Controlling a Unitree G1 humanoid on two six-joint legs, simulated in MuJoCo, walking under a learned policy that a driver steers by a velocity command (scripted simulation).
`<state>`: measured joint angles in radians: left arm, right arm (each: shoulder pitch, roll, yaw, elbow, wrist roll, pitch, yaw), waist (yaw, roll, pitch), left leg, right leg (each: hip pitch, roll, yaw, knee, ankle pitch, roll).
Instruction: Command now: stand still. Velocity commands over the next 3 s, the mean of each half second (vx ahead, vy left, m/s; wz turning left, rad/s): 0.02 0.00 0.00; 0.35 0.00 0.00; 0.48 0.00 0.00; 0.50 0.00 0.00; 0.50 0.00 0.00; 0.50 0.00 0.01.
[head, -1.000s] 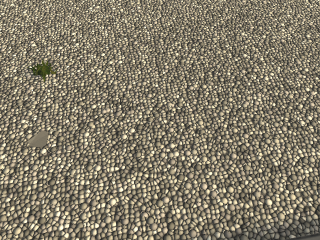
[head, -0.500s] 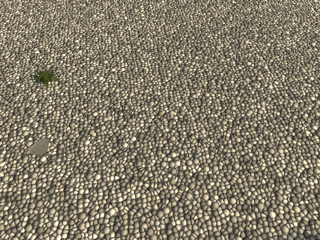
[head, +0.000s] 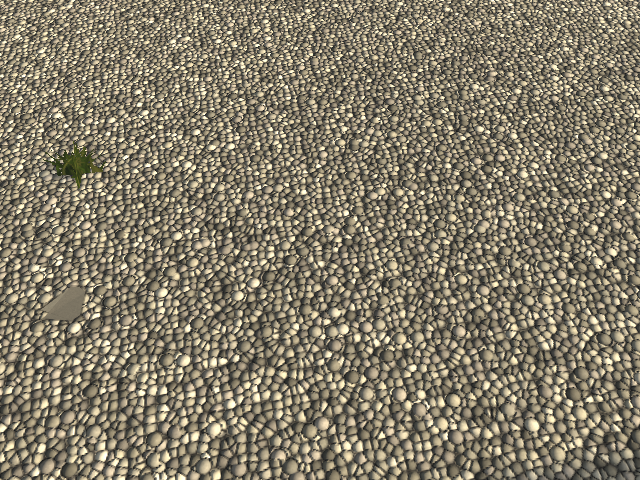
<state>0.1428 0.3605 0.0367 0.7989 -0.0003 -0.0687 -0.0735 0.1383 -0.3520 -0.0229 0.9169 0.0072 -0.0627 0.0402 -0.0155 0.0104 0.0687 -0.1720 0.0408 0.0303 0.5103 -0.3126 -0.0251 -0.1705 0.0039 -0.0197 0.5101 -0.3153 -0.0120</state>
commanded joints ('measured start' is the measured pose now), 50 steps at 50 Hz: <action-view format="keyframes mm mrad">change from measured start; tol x16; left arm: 1 -19 159 41 -51 -1 -11 4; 26 191 176 67 87 56 -11 70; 47 -128 -56 -9 -23 78 6 12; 50 201 13 30 47 99 -14 22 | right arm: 1 -30 -153 -31 -41 0 -11 -4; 28 -84 -63 -22 10 -70 -36 -42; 35 451 -187 -51 112 -85 -91 -38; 40 205 12 20 41 -91 -72 -47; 45 387 -32 19 96 -82 -60 -9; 50 228 -39 7 12 -140 -63 -9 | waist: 1 3 -8 -80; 27 71 -161 69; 35 -205 176 25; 50 133 35 1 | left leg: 1 1 21 -22 -76 251 24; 21 42 19 -20 -121 258 28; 25 -155 3 -37 -51 -239 104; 28 -228 2 -26 111 -127 118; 32 229 -49 36 -130 73 109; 35 527 336 -630 -351 97 384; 41 190 173 -152 -425 318 237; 47 45 170 -85 -393 416 270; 50 -26 161 -17 -129 657 218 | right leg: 1 40 -49 58 -82 281 -29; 21 51 -48 52 -133 271 -27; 25 74 -166 252 -287 -379 -189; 30 22 -270 295 -377 -276 -214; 33 -181 -130 135 -105 -204 -176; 36 -704 14 241 633 -199 -94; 39 -572 -77 133 657 -25 -105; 44 -293 -56 -25 200 136 -9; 50 -42 -3 -18 404 207 -69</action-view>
